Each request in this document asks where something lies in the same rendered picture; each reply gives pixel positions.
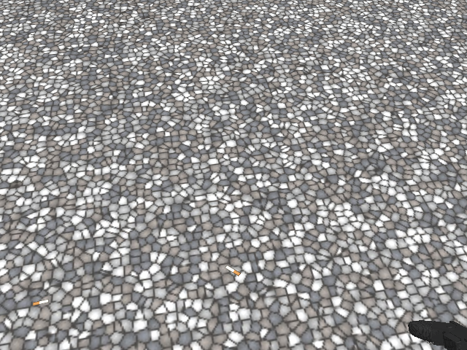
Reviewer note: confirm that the robot right hand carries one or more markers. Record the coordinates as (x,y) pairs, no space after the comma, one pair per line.
(452,335)

